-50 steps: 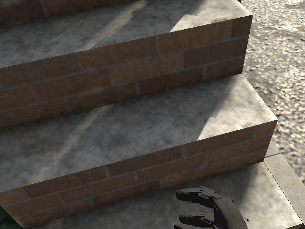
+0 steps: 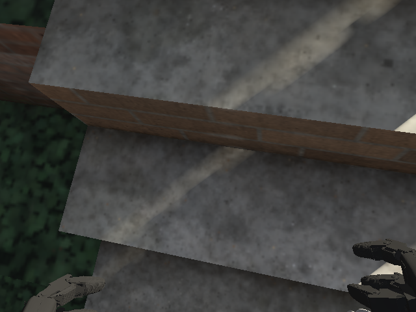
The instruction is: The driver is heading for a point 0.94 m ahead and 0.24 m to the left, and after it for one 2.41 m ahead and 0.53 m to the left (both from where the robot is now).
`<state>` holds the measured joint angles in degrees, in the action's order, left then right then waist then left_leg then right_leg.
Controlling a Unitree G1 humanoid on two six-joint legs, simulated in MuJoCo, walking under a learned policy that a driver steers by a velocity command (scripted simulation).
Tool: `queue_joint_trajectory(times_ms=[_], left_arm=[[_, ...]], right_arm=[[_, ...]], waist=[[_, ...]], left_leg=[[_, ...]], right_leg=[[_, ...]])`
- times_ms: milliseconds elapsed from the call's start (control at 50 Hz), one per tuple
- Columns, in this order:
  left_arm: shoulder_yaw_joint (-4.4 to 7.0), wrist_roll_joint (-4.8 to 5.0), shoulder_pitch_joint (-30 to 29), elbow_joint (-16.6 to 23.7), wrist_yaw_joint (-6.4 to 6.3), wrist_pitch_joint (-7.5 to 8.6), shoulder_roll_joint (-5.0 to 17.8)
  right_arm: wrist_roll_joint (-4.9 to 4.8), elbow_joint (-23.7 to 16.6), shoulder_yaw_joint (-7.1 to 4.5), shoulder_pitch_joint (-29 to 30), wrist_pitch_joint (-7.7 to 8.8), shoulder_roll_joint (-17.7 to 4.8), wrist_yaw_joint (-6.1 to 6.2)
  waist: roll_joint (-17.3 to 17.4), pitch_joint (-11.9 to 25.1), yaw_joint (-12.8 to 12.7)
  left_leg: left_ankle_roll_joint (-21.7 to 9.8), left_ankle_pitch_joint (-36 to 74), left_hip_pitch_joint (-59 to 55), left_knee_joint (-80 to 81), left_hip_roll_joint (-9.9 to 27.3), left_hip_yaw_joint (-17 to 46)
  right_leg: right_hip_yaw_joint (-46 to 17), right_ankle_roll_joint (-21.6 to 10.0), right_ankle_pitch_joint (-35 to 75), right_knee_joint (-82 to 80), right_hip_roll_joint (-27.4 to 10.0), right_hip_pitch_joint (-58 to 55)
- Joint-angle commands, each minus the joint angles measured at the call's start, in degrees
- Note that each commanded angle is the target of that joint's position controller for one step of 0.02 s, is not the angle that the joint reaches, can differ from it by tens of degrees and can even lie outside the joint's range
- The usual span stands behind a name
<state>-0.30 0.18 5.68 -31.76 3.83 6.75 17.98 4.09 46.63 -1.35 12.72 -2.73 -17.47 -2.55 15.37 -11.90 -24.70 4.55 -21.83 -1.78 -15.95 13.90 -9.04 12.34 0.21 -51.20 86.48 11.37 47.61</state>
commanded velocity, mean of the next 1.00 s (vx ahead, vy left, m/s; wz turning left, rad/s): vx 0.50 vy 0.00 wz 0.00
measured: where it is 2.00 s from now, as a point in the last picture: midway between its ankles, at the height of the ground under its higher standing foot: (226, 288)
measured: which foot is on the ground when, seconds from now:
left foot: down 0.00-0.02, up 0.04-0.34, down 0.36-0.52, up 0.54-0.74, down 0.76-1.00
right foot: down 0.00-0.28, up 0.30-0.42, down 0.44-0.48, up 0.50-0.56, down 0.58-0.78, up 0.80-1.00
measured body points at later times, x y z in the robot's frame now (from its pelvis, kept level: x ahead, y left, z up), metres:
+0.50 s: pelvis +0.14 +0.13 +0.24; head +0.16 +0.12 +0.69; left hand +0.30 +0.42 +0.20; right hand +0.43 +0.00 +0.17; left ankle -0.01 +0.24 -0.48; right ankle +0.11 -0.01 -0.32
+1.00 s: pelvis +0.14 +0.21 +0.36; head +0.08 +0.20 +0.80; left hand +0.26 +0.48 +0.28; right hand +0.36 +0.06 +0.28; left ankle +0.16 +0.28 -0.32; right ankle +0.16 +0.07 -0.08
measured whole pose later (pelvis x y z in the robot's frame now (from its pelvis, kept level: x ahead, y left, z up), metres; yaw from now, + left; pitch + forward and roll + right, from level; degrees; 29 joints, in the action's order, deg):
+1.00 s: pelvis +0.14 +0.21 +0.36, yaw +2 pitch +0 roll +0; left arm 0.7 -1.6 12.8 -40.2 -0.8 0.1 12.3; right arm 2.7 42.8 1.8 -8.5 3.9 -5.6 0.8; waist 0.5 10.3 -7.6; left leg -4.0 -40.5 27.2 -58.1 3.6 -13.1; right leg -5.2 -3.0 -1.9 118.2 5.9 56.7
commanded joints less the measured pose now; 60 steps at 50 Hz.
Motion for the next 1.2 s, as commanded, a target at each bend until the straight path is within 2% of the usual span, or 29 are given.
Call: queue_joint_trajectory(times_ms=[20,40,60,80,140,180,220,260,280,300,320,340,380,420,460,500,540,560,600,640,700,740,760,780,800,860,960,1040,1200], left_arm=[[3.2,-3.62,34.1,-2.0,-0.85,-3.36,18.3],[2.2,-1.02,13.7,-4.4,-0.46,-2.55,15.0],[7.02,2.68,23.1,-2.2,-3.36,-5.04,16.7],[8.55,1.23,34.9,-4.3,-5.59,-3.71,17.1],[5.0,-0.93,56.0,-20.3,-11.86,3.08,-2.5],[4.45,1.02,73.6,-29.1,-14.48,5.04,-7.9],[1.58,2.39,36.5,-16.3,-16.5,4.16,-10.2],[0.64,0.23,13.3,-7.7,-13.3,1.06,-5.9],[1.41,0.69,13.1,-5.0,-9.2,-0.52,0.1],[3.86,1.38,-0.3,-0.8,-6.89,-0.74,8.2],[5.43,3.31,-1.1,-0.3,-5.25,-0.44,8.7],[5.25,4.55,11.9,-1.3,-2.52,0.26,2.8],[2.51,5.09,3.0,0.4,-3.2,2.28,-2.5],[2.68,4.43,15.2,1.1,-1.18,-0.04,-4.0],[4.65,-0.76,42.9,-8.1,-3.24,-4.82,2.1],[5.86,-7.17,52.1,-16.1,-2.67,-3.35,8.6],[3.0,-5.62,51.1,-25.6,-3.83,-1.67,-6.1],[-1.99,-6.62,37.4,-27.0,-2.49,0.49,-15.4],[-4.26,-10.68,36.0,-30.3,0.41,0.58,-16.2],[-0.53,-5.58,64.2,-40.3,-1.69,-2.29,-9.6],[2.23,3.05,13.7,-21.7,-10.81,-3.33,3.0],[4.92,4.8,13.8,-19.9,-9.44,-1.93,9.4],[6.49,4.3,18.0,-22.9,-7.84,-1.9,13.8],[4.49,3.33,22.9,-22.8,-6.3,-1.4,6.1],[3.77,1.36,21.5,-22.3,-4.57,-1.44,1.9],[1.36,-0.4,7.4,-9.3,-3.86,-3.83,-11.2],[0.71,-1.6,23.3,-10.2,-4.08,-7.55,-4.6],[0.9,-2.24,18.3,-8.2,-7.18,-9.45,-3.1],[0.68,-0.13,12.1,-1.1,-4.65,-8.88,0.0]], right_arm=[[-5.13,-14.8,-5.77,5.1,0.6,-23.9,3.55],[-10.74,-11.4,-5.65,-23.9,5.11,-14.6,3.21],[-9.28,-11.6,-5.97,-4.0,10.33,-21.8,0.81],[-7.97,-16.6,-6.68,13.8,11.08,-21.2,0.4],[-3.82,-29.2,1.68,34.1,8.08,4.8,-1.13],[-0.46,-34.9,7.47,46.0,6.24,16.2,-1.46],[0.03,-38.5,10.51,27.7,6.42,21.5,-6.66],[-0.91,-26.8,8.24,4.3,5.84,17.3,-6.64],[-2.19,-24.3,4.35,-7.4,6.46,8.5,-3.37],[-4.49,-15.7,0.11,-26.2,6.25,0.3,-0.76],[-3.65,-9.2,0.36,-25.5,6.48,2.4,0.48],[-2.56,-9.3,-0.57,-17.9,5.99,-0.7,1.65],[-0.31,-2.8,-0.63,-18.8,6.81,4.7,1.9],[2.66,-6.4,0.16,3.8,6.15,3.8,2.13],[-1.02,-15.9,-0.15,21.2,5.91,-2.7,1.73],[-1.8,-21.9,-2.44,30.0,7.53,-8.2,2.33],[-3.8,-23.4,0.13,23.5,10.07,2.5,3.18],[-7.37,-24.5,2.05,16.1,11.32,8.0,2.2],[-6.07,-29.4,6.1,16.2,12.43,20.5,-2.36],[-0.64,-36.1,9.32,32.5,15.19,21.6,-3.54],[-1.48,-33.0,9.79,5.3,8.19,15.6,-4.92],[-1.84,-30.8,7.14,9.1,4.32,10.8,1.19],[-3.66,-25.5,5.45,-3.4,1.99,8.6,3.79],[-4.13,-25.9,3.02,-10.4,3.33,4.1,4.01],[-4.85,-18.6,0.99,-26.7,2.69,0.8,4.32],[-1.34,-12.1,2.69,-9.6,3.91,6.5,2.68],[-0.89,-7.2,4.66,-4.7,5.98,13.2,2.29],[0.09,-9.9,4.22,-9.1,6.32,9.2,3.28],[-0.73,-15.6,3.08,-15.1,8.18,2.0,4.32]], waist=[[-30.7,53.2,0.7],[-72.9,69.1,28.5],[-65.2,63.5,11.9],[-56.8,55.0,3.2],[-34.4,30.8,1.1],[-22.6,32.7,-5.7],[-6.4,29.8,17.4],[14.3,30.0,31.7],[18.2,37.1,35.3],[9.8,26.7,45.2],[-6.1,9.3,39.4],[-3.3,12.5,27.3],[-5.0,2.9,26.8],[3.8,9.4,8.4],[-5.8,25.5,-3.2],[-21.1,20.3,-9.4],[-47.2,14.1,-2.3],[-45.5,0.1,10.9],[-29.7,10.2,19.4],[-25.5,26.8,3.2],[-15.6,39.8,29.9],[-17.3,33.6,25.6],[-19.1,37.1,29.2],[-8.7,44.8,32.0],[5.2,50.0,36.5],[-2.8,24.1,23.1],[-12.8,12.6,7.7],[-10.7,9.2,11.3],[-11.1,18.1,18.6]], left_leg=[[5.3,124.0,-25.7,-61.4,-6.8,9.3],[10.9,3.6,42.4,-88.1,-18.1,31.1],[11.3,-19.0,70.8,-114.6,-21.8,33.9],[13.6,-34.6,92.3,-129.5,-22.3,31.3],[8.5,-71.3,135.0,-134.6,-16.2,30.0],[4.3,-72.9,132.2,-121.3,-8.5,30.0],[-3.6,-51.7,76.5,-80.3,-2.6,28.3],[-1.7,10.7,-3.7,-62.8,-14.9,-2.7],[-9.6,20.3,-19.7,-54.9,-6.6,17.1],[-11.6,16.5,-15.0,-28.7,-6.8,20.9],[-13.5,12.5,-5.4,-1.7,-4.2,22.7],[-16.2,35.7,-27.6,-18.0,-2.0,25.9],[-11.9,60.6,-14.3,-0.8,-5.5,11.5],[-11.2,90.1,1.4,-1.8,-8.0,4.8],[-12.3,103.1,7.5,-8.3,-4.0,4.9],[-2.0,126.2,10.2,-35.5,-14.2,-2.9],[-1.4,13.2,39.9,-91.0,-22.9,-1.7],[-3.0,-31.1,56.3,-118.2,-23.9,-0.9],[-9.7,-47.4,99.1,-161.3,-32.0,11.1],[-8.8,-45.8,106.8,-135.9,-23.4,5.7],[-5.2,-18.9,53.4,-65.0,-6.3,11.1],[-2.9,-15.0,15.5,-47.8,-14.5,8.4],[-4.2,-17.0,9.2,-36.6,-16.9,7.9],[-10.8,-7.1,-9.6,-37.7,-9.4,26.2],[-17.1,-3.5,-18.8,-24.4,1.1,50.3],[-7.8,-2.8,16.1,-23.7,3.5,31.9],[-7.1,-9.7,49.7,-18.1,-1.5,6.5],[-10.6,-10.7,48.9,-13.3,1.1,5.4],[-14.9,-5.6,16.6,-16.1,9.0,13.7]], right_leg=[[-14.6,-8.0,49.8,-62.9,-13.0,-39.0],[-45.7,-16.7,89.0,-30.1,-24.9,-106.8],[-45.9,-18.2,94.2,-25.1,-29.7,-113.3],[-44.4,-16.5,95.8,-25.8,-31.7,-117.9],[-42.9,-8.4,93.7,-19.0,-36.4,-121.5],[-43.2,-4.3,90.7,-27.5,-34.1,-120.3],[-36.9,-1.3,52.1,-53.5,-29.2,-57.8],[-12.3,-0.3,61.1,-61.3,-18.5,4.5],[-12.0,6.7,66.5,-33.2,-15.5,7.9],[-14.8,6.4,37.3,-15.1,-13.0,5.3],[-13.7,3.5,22.3,-2.9,-9.1,6.5],[-20.6,1.8,23.2,6.8,-4.9,30.4],[-14.3,-3.4,8.9,15.2,-6.1,30.9],[-4.1,0.9,2.4,9.6,-6.7,15.2],[-6.6,4.3,8.7,19.7,-6.0,-6.0],[4.5,0.5,36.6,-38.6,-1.9,-28.2],[-8.9,-13.0,79.1,-85.6,-13.8,-53.6],[-12.9,-14.0,79.1,-96.0,-18.7,-46.0],[-18.3,-10.3,149.5,-51.8,-30.5,-76.1],[-23.1,-7.7,164.2,-43.2,-27.0,-102.5],[-28.2,-9.7,114.1,-64.6,-30.5,-60.1],[-31.6,-13.1,116.6,-74.8,-31.4,-32.8],[-30.8,-14.8,121.7,-68.6,-30.4,-38.2],[-28.7,-10.8,113.8,-49.8,-24.8,-21.1],[-27.5,-7.7,49.9,-26.7,-16.0,-8.3],[-26.0,-5.2,34.0,32.5,-3.8,19.5],[-15.4,-3.5,51.5,36.0,-5.2,0.4],[-12.7,-0.9,50.8,26.6,-5.2,0.8],[-15.5,2.5,37.6,11.3,-13.4,10.6]])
